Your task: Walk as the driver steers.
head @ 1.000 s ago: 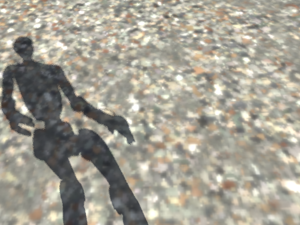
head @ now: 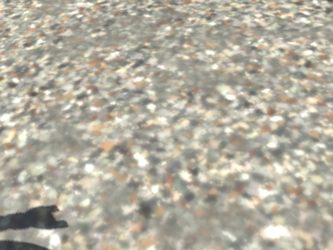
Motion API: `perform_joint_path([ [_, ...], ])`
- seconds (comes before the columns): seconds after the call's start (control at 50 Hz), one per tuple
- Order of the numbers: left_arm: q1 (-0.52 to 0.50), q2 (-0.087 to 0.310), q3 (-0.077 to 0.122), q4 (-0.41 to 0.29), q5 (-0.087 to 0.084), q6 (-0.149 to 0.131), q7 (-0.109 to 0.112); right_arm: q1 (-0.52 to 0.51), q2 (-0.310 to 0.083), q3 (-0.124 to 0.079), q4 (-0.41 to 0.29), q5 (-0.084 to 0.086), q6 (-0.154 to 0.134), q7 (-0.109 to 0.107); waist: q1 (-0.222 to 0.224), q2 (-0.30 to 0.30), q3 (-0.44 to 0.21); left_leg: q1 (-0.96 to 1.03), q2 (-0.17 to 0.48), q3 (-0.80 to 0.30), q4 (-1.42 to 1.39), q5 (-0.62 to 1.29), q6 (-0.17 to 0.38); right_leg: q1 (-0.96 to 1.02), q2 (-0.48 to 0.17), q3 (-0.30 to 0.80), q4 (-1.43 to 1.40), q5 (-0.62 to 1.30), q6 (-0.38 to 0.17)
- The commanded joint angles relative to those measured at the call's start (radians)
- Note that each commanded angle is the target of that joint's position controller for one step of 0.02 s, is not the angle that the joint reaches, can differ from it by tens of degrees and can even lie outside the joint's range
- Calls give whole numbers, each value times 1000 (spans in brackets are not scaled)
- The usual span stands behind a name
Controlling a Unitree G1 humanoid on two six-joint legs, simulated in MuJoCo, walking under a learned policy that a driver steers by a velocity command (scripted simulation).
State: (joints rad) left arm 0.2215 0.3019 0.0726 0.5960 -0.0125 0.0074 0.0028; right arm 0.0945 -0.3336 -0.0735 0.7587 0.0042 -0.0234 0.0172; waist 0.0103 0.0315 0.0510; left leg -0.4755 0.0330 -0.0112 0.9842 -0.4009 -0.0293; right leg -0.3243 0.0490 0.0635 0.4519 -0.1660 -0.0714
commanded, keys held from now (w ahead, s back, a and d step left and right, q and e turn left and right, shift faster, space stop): w+e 0.82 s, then w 0.18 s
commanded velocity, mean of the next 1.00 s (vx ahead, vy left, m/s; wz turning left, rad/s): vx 0.45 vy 0.00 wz -0.57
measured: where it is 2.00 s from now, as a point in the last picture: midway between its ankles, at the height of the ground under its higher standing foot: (274, 147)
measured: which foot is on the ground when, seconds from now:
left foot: up 0.00-0.22, down 0.24-0.70, up 0.72-1.00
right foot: down 0.00-0.24, up 0.26-0.70, down 0.72-1.00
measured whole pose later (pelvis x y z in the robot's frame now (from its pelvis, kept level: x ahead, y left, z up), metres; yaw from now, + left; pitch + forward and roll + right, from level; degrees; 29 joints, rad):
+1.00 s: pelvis +0.41 -0.14 +0.00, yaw -34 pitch +1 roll -1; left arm 0.31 0.27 0.05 0.70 0.00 -0.06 -0.01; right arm 0.13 -0.32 -0.04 0.70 -0.01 -0.09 0.01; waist 0.04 0.04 0.04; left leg -0.69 0.13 -0.06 0.85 -0.07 -0.06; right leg -0.13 0.12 0.07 0.31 -0.19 -0.10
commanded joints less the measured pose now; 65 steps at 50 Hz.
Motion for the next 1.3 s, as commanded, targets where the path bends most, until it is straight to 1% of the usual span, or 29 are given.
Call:
perform_joint_path([
  [0.02, -21, 172, 49, -71, 7, -27, 16, -36, -79, -19, -69, -3, -30, -1, 2, -156, -109, -71, -7, -28, -155, 83, -9, 146, -208, 322, -232, -230, -178],
  [0.14, 32, 193, 55, -44, -5, -22, 13, -71, -69, -9, -88, 12, -54, 13, 26, -173, -85, 75, -51, -34, -370, 130, -6, 50, -190, 373, -187, -305, -164],
  [0.22, 5, 124, 31, -42, -3, -16, 13, 92, -80, -26, -46, 13, -73, 8, -74, -137, -90, 374, -26, -43, -528, 193, 36, -120, -108, 371, -32, -424, -88],
  [0.24, 4, 49, 8, -46, 0, -18, 15, 214, -130, -40, -23, -1, -74, -1, -116, -24, -131, 533, 136, -212, -597, 60, 84, -255, -32, 271, 216, -489, -28],
  [0.26, 9, 15, -3, -92, -16, -29, 16, 280, -216, -52, -11, -32, -70, -2, -99, 178, -117, 599, 341, -588, -758, -286, 195, -473, 67, 126, 481, -488, 10],
  [0.28, 12, 94, 12, -101, -26, -39, 17, 228, -213, -56, -18, -27, -73, 1, -69, 201, -39, 529, 402, -722, -808, -439, 256, -570, -26, 125, 622, -408, 26],
  [0.32, 19, 145, 34, -52, -11, -34, 13, 155, -101, -26, -40, -2, -70, -11, -51, 123, 21, 484, 302, -502, -792, -282, 200, -577, -71, 102, 694, -256, 48],
  [0.38, -13, 96, 27, -46, -10, -39, 0, 150, -73, -14, -35, -16, -71, -23, -54, 94, 23, 433, 226, -248, -822, 58, 163, -527, -108, 71, 698, -81, 67],
  [0.48, -85, 46, 9, -73, -11, -42, -13, 204, -88, -17, -2, -17, -71, -26, -76, 65, 11, 456, 204, -30, -828, 374, 175, -506, -121, 25, 538, 87, 96],
  [0.6, -240, 9, -14, -116, -16, -50, -61, 266, -139, -25, 41, 8, -50, -29, -115, 49, 70, 499, 233, 111, -828, 490, 159, -383, -113, -93, 233, 144, 54],
  [0.66, -197, 61, 11, -118, -9, -46, -71, 265, -185, -39, 45, 22, -35, -34, -48, 89, -1, 568, 245, 177, -663, 1005, 133, -211, -30, -165, 178, 19, -12],
  [0.68, -102, 101, 32, -97, -8, -42, -69, 263, -200, -43, 44, 24, -27, -39, 14, 99, -67, 563, 240, 196, -518, 1163, 122, -74, 9, -183, 164, -13, -44],
  [0.7, 69, 151, 62, -51, -13, -36, -58, 251, -192, -39, 36, 27, -24, -44, 110, 73, -157, 466, 216, 219, -311, 1157, 95, 179, 39, -173, 100, 55, -86],
  [0.72, 229, 214, 89, -11, -18, -20, -34, 267, -148, -21, 14, 3, -32, -46, 172, -26, -252, 204, 179, 206, -13, 776, 59, 505, -69, 15, 99, 33, -137],
  [0.74, 172, 322, 93, -25, -24, -31, -27, 359, 0, 29, -55, -31, -59, -28, 23, -291, -366, -212, -28, 108, 337, -177, 8, 787, -347, 621, 4, -162, -327],
  [0.76, 219, 232, 72, -43, -15, -46, -29, 233, -102, 11, -69, 8, -96, -17, 121, -183, -458, -304, -31, -89, 431, -169, 18, 793, -382, 773, -132, -273, -344],
  [0.78, 182, 186, 55, -21, -6, -61, -32, 136, -134, 1, -105, 41, -113, -12, 122, -147, -290, -372, 13, -83, 400, -64, 34, 678, -346, 615, -154, -181, -289],
  [0.82, 51, 141, 39, -29, -5, -69, -30, 132, -117, 4, -93, 3, -122, -22, 26, -40, -140, -260, 79, -78, 227, 64, 30, 376, -256, 405, -170, 33, -235],
  [0.88, -18, 101, 21, -27, 11, -79, -21, 197, -98, 3, -66, -11, -85, -14, -42, -74, -100, -139, 110, -55, 135, 126, -6, 180, -220, 283, -232, 224, -237],
  [0.96, 25, 124, 21, 33, 9, -86, -3, 80, -45, 21, -99, -19, -70, -11, -9, -80, -32, -136, 96, -20, -106, 350, -43, 74, -161, 141, -265, 285, -202],
  [1.02, 81, 137, 21, 70, 1, -86, 0, -43, -19, 33, -123, -10, -80, 0, 50, -80, -11, -57, 48, 1, -328, 562, -30, 58, -138, 102, -267, 171, -158],
  [1.1, 153, 150, 23, 125, -9, -80, 0, -131, -45, 26, -157, 4, -89, 18, 80, -85, 22, -116, 32, -26, -445, 536, 13, 217, -215, 168, -217, 149, -153],
  [1.16, 168, 156, 28, 149, -5, -63, 6, -106, -65, 17, -163, 0, -92, 28, 53, -108, 7, -110, 16, -21, -479, 393, 60, 345, -264, 201, -139, 294, -125],
  [1.2, 140, 157, 25, 148, -1, -53, 7, 46, -102, -6, -129, -3, -94, 19, -36, -111, -93, 120, -38, 38, -513, 358, 109, 347, -211, 158, 44, 601, -90],
  [1.22, 134, 128, 10, 135, 12, -51, 7, 203, -145, -21, -102, -10, -94, 13, -109, -83, -231, 392, 43, -29, -461, 422, 161, 231, -160, 117, 261, 550, -58],
  [1.24, 267, 46, -15, 126, 3, -65, 2, 325, -230, -45, -81, -27, -89, 9, -95, 132, -411, 809, 280, -435, -482, 270, 322, -139, -10, 45, 654, 169, 25],
  [1.26, 270, 55, -21, 139, -1, -78, -2, 377, -165, -33, -54, -2, -81, 18, -110, 244, -463, 893, 362, -736, -646, 76, 362, -320, 52, 98, 822, -395, 45],
  [1.28, 167, 141, 1, 120, -22, -85, -7, 319, -110, -14, -61, 11, -76, 13, -123, 135, -301, 785, 339, -652, -680, -59, 312, -419, -13, 118, 894, -360, 39],
  [1.3, 79, 144, -1, 94, -25, -90, -7, 246, -93, -7, -74, 4, -68, 7, -104, 53, -184, 638, 302, -527, -703, -32, 279, -431, -68, 67, 867, -275, 35],
])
